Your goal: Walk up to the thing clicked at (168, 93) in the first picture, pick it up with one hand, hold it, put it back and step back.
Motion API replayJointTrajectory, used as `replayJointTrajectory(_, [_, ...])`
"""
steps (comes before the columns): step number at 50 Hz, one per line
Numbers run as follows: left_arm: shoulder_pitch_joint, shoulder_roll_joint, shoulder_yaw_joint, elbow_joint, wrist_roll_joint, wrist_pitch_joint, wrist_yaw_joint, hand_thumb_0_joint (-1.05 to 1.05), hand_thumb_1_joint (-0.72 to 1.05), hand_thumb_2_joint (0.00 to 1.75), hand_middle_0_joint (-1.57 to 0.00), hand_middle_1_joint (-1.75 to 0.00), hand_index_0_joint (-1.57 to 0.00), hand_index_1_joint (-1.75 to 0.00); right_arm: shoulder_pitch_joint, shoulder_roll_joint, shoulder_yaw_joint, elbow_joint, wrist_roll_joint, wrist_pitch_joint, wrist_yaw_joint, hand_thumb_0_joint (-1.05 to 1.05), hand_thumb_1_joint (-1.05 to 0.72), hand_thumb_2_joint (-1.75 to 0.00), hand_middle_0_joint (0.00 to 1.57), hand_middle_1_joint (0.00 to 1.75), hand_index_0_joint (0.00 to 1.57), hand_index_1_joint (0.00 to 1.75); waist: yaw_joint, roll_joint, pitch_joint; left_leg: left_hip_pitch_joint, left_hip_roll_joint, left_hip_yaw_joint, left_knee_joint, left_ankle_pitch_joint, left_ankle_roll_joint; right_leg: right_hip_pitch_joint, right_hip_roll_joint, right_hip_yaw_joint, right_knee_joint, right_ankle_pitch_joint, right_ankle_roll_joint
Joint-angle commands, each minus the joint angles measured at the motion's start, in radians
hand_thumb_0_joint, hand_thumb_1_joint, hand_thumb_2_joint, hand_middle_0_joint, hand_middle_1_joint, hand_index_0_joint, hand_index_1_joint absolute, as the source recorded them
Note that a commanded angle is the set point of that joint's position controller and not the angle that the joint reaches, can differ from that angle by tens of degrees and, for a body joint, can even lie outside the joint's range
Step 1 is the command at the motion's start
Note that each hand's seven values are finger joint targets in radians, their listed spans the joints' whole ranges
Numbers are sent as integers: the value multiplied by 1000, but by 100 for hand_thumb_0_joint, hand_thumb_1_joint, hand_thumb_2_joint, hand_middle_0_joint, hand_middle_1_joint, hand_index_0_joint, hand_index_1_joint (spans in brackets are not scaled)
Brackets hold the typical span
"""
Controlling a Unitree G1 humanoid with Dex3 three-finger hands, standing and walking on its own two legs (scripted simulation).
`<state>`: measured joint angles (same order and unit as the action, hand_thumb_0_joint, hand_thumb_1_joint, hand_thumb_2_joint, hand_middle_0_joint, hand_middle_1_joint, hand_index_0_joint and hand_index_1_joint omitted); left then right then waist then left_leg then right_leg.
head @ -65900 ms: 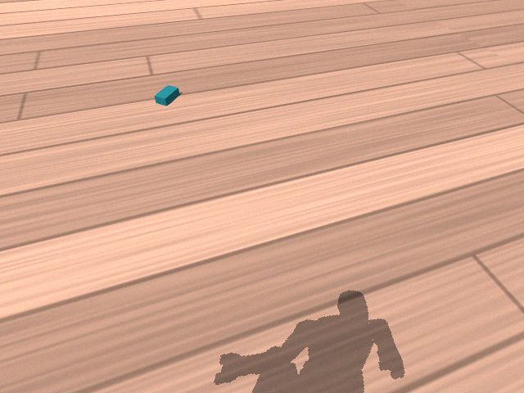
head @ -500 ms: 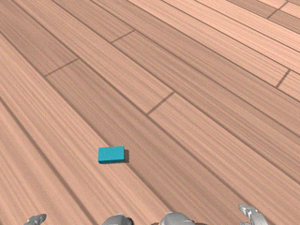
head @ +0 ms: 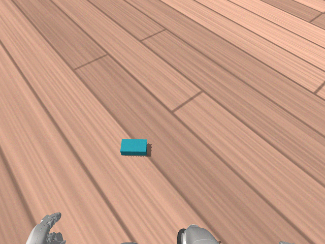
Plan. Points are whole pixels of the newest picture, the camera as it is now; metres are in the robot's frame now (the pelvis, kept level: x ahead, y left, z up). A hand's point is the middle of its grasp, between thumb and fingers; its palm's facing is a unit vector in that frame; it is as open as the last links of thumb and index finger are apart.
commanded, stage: step back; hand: left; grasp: from above
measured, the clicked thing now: (134, 147) +0.71 +0.16 -0.72
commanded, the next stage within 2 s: none
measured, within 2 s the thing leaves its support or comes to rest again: neither
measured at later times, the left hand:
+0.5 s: hand out of the picture -0.10 +0.24 -0.14, palm faces -0.08 -0.91 -0.41, open 7.4 cm
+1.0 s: hand out of the picture -0.22 +0.21 -0.14, palm faces +0.01 -0.94 -0.34, open 7.4 cm
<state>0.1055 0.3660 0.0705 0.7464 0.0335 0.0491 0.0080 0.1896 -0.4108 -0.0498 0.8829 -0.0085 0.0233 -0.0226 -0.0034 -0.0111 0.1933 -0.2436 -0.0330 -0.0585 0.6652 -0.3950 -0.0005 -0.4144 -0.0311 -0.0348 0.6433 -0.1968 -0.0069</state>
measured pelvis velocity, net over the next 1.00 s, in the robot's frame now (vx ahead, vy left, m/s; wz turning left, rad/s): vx -0.35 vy -0.05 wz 0.00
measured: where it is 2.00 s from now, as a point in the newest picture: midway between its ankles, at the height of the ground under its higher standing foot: outside the picture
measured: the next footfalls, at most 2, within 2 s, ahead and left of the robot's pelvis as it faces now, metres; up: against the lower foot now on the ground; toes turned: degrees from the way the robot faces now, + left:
right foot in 0.44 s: -0.16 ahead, -0.15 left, +0.00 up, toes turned -4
left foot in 0.82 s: -0.27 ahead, +0.07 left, +0.00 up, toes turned -1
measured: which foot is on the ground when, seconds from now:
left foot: down 0.00-0.48, up 0.50-0.80, down 0.82-1.00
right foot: down 0.00-0.02, up 0.04-0.42, down 0.44-0.86, up 0.88-1.00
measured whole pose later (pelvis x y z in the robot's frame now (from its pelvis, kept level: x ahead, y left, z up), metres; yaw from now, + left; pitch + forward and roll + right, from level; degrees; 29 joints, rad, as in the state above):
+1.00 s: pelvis -0.35 -0.05 +0.01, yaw +0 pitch -3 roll -1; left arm 0.13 0.37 0.07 0.81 0.01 0.09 0.00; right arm 0.20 -0.35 -0.03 0.88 -0.04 0.03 -0.02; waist -0.01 -0.03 0.14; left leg -0.29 0.01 -0.03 0.61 -0.27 0.02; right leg -0.48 0.08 0.09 1.15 -0.49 -0.02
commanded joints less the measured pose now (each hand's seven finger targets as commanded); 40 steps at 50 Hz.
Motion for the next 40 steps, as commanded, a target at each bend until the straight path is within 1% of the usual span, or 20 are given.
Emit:
replayJointTrajectory(1, [30,174,49,-87,-24,6,8,0,90,90,-20,-30,-20,-30,95,-285,-89,-66,-41,-27,-7,0,-90,-90,20,30,20,30,-9,173,-273,147,290,-352,-324,333,121,-58,35,115,182,-147,-31])
replayJointTrajectory(2, [-23,213,72,-87,-20,6,19,0,90,90,-20,-30,-20,-30,27,-357,-98,-89,-32,-22,2,0,-90,-90,20,30,20,30,-38,242,-221,-40,429,-464,-360,358,268,-47,124,140,383,-436,-8])
replayJointTrajectory(3, [-40,232,81,-76,-8,5,26,0,90,90,-20,-30,-20,-30,-24,-364,-102,-106,-35,-29,-5,0,-90,-90,20,30,20,30,-47,260,-173,-170,484,-545,-393,335,332,-6,106,233,553,-456,-5])
replayJointTrajectory(5, [17,219,83,-40,-20,8,16,0,90,90,-20,-30,-20,-30,-93,-263,-70,-121,-42,-33,-10,0,-90,-90,20,30,20,30,12,139,-162,-98,335,-288,-319,445,246,-45,136,272,627,-346,-18])
replayJointTrajectory(7, [116,206,80,-9,-26,6,9,0,90,90,-20,-30,-20,-30,-116,-211,-58,-123,-29,-37,-14,0,-90,-90,20,30,20,30,58,125,-166,21,248,-162,-262,518,185,-121,156,245,648,-269,-11])
replayJointTrajectory(10, [92,196,84,-15,-15,2,10,0,90,90,-20,-30,-20,-30,-20,-198,-65,-109,-20,-36,-17,0,-90,-90,20,30,20,30,-1,133,-194,165,248,-179,-221,570,202,-153,146,236,597,-271,33])
replayJointTrajectory(14, [100,192,73,-18,-13,-5,9,0,90,90,-20,-30,-20,-30,-8,-216,-72,-124,-15,-31,-20,0,-90,-90,20,30,20,30,-33,174,-227,205,293,-174,-217,536,262,-104,106,185,438,-315,60])
replayJointTrajectory(18, [149,199,72,17,-15,-8,-1,0,90,90,-20,-30,-20,-30,-55,-250,-79,-148,-28,-12,-14,0,-90,-90,20,30,20,30,-15,226,-268,104,290,-156,-206,392,230,81,38,100,138,-301,34])
replayJointTrajectory(21, [292,195,79,95,-12,-12,-13,0,90,90,-20,-30,-20,-30,-116,-268,-82,-165,-17,7,-10,0,-90,-90,20,30,20,30,49,217,-314,-40,244,-109,-144,242,172,288,39,24,-180,-123,-12])
replayJointTrajectory(22, [292,217,87,103,-1,-14,-11,0,90,90,-20,-30,-20,-30,-114,-233,-70,-165,-7,14,-8,0,-90,-90,20,30,20,30,51,146,-281,-132,192,-84,-77,141,119,312,31,68,-227,-108,-29])
replayJointTrajectory(23, [279,298,108,85,18,-17,-12,0,90,90,-20,-30,-20,-30,-111,-171,-54,-181,2,14,-9,0,-90,-90,20,30,20,30,59,-95,-214,-335,41,-43,104,-66,53,285,-128,372,-296,-245,-85])
replayJointTrajectory(24, [167,410,128,24,19,-11,-12,0,90,90,-20,-30,-20,-30,-142,-154,-59,-199,3,11,-24,0,-90,-90,20,30,20,30,79,-271,-146,-336,-76,-39,336,-202,-2,20,-343,586,-395,-306,-235])
replayJointTrajectory(25, [61,438,127,-21,18,-13,-3,0,90,90,-20,-30,-20,-30,-126,-215,-85,-180,-3,13,-32,0,-90,-90,20,30,20,30,66,-284,-59,-236,-10,-112,502,-208,-12,-215,-429,705,-482,-411,-303])
replayJointTrajectory(26, [4,379,109,-35,23,-17,0,0,90,90,-20,-30,-20,-30,-99,-230,-85,-148,0,12,-25,0,-90,-90,20,30,20,30,33,-228,-26,-190,-10,-134,531,-156,-2,-256,-382,592,-468,-411,-272])
replayJointTrajectory(28, [-83,262,83,-42,16,-26,4,0,90,90,-20,-30,-20,-30,0,-195,-64,-90,6,7,-15,0,-90,-90,20,30,20,30,-46,-118,-54,-237,-90,-116,564,-40,0,-78,-178,257,-303,-91,-162])
replayJointTrajectory(29, [-57,247,87,-34,15,-26,5,0,90,90,-20,-30,-20,-30,20,-161,-50,-86,4,3,-18,0,-90,-90,20,30,20,30,-36,-140,-90,-252,-104,-102,573,-30,-6,-13,-141,206,-267,-5,-137])
replayJointTrajectory(32, [72,233,83,-34,22,-28,12,0,90,90,-20,-30,-20,-30,8,-153,-36,-99,1,-13,-22,0,-90,-90,20,30,20,30,39,-153,-161,-306,-92,-58,455,-69,-27,222,-143,210,-200,163,-151])
replayJointTrajectory(35, [120,231,86,-38,21,-18,29,0,90,90,-20,-30,-20,-30,-15,-129,-29,-118,-10,-24,-26,0,-90,-90,20,30,20,30,75,-202,-231,-319,-26,-22,249,-156,-33,420,-218,247,-141,365,-203])
replayJointTrajectory(38, [94,235,79,-57,6,-4,31,0,90,90,-20,-30,-20,-30,61,-135,-40,-90,-18,-25,-22,0,-90,-90,20,30,20,30,51,-215,-294,-177,7,28,0,-94,-11,421,-230,250,-74,443,-193])
replayJointTrajectory(40, [68,241,71,-67,-7,7,24,0,90,90,-20,-30,-20,-30,128,-137,-49,-53,-18,-23,-17,0,-90,-90,20,30,20,30,17,-156,-319,-36,-19,88,-227,116,9,355,-193,205,-7,362,-147])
